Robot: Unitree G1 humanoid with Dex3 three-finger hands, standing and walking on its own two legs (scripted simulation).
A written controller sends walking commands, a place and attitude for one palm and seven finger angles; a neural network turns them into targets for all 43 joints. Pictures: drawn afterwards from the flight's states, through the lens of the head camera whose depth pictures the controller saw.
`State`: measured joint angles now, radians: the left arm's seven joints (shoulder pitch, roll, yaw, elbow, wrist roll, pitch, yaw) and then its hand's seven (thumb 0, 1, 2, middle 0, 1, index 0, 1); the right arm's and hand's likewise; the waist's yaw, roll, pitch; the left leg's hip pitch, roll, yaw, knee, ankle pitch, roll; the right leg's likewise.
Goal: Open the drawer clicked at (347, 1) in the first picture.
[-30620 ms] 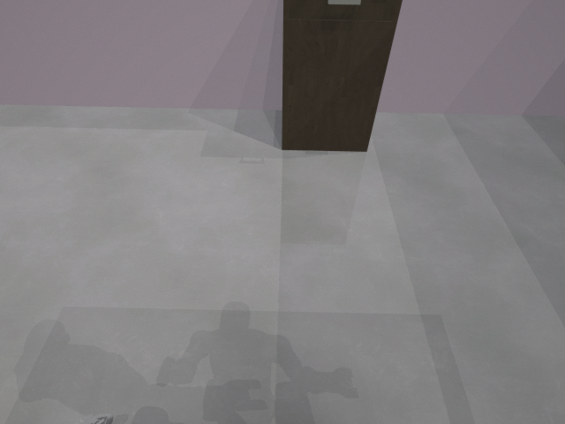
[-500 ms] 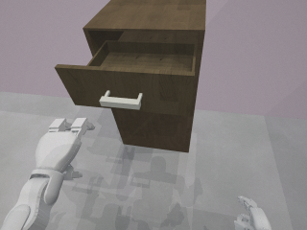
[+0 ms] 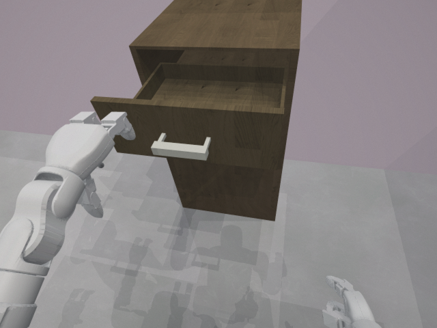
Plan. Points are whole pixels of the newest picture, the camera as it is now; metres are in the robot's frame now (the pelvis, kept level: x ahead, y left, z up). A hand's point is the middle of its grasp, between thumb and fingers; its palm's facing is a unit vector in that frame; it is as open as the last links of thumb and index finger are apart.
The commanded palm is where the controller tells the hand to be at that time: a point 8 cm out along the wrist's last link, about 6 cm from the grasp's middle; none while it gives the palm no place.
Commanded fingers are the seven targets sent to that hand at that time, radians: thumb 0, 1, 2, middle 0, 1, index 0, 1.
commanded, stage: raise the hand with hooked fingers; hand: left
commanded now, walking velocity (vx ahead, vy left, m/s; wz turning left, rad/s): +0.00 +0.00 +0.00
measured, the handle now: (182, 144) +0.50 +0.17 +0.04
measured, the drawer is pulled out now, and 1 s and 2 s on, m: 0.27 0.27 0.26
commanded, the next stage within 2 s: move the hooked fingers above the handle in 0.32 s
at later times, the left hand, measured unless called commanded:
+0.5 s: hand (101, 177) +0.30 +0.24 +0.15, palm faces +0.06 -0.05 -1.00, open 13.8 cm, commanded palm +0.28 +0.24 +0.21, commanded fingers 0.00 -0.50 0.30 -0.30 -1.20 -0.30 -1.20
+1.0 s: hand (133, 162) +0.36 +0.21 +0.13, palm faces +0.02 -0.06 -1.00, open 13.8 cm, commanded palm +0.34 +0.22 +0.19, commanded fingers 0.00 -0.50 0.30 -0.30 -1.20 -0.30 -1.20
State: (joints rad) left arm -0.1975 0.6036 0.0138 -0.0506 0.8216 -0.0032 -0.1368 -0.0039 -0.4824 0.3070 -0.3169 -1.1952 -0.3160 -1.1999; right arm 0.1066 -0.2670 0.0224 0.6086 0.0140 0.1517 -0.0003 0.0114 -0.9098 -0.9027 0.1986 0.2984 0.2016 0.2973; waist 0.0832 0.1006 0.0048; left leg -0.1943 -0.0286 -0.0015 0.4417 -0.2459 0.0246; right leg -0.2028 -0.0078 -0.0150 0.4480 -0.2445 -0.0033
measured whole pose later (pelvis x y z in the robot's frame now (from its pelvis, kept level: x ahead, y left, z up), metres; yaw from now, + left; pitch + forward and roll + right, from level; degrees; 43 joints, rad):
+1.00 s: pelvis +0.00 +0.00 +0.00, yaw -1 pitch +3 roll +0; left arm -0.33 0.54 -0.05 0.18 0.87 -0.07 -0.07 0.00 -0.49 0.31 -0.32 -1.20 -0.32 -1.20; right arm 0.17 -0.27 -0.01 0.63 0.02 0.17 -0.01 0.01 -0.91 -0.90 0.20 0.30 0.20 0.30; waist 0.05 0.08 -0.02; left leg -0.27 -0.02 0.01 0.46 -0.25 0.02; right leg -0.28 0.00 0.00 0.47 -0.24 -0.01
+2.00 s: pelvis +0.02 -0.01 -0.01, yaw -1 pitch +10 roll +0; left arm -0.74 0.46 -0.15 0.71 0.97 -0.07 0.06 0.00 -0.48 0.31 -0.35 -1.23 -0.33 -1.24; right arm 0.26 -0.27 -0.04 0.67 0.03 0.20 -0.03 0.01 -0.91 -0.90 0.20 0.30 0.20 0.30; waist -0.01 0.06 -0.08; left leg -0.42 -0.01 0.00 0.57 -0.32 0.01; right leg -0.44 0.01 -0.01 0.59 -0.32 -0.02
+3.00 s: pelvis +0.02 +0.00 -0.01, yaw -1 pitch +9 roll +0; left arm -0.70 0.47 -0.16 0.68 0.96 -0.05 0.03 0.00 -0.48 0.31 -0.32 -1.20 -0.32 -1.20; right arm 0.26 -0.26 -0.04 0.65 0.03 0.19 -0.02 0.01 -0.91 -0.90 0.20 0.30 0.20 0.30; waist -0.01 0.06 -0.09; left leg -0.41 -0.02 0.01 0.57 -0.32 0.02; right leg -0.42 0.00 0.00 0.58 -0.31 -0.01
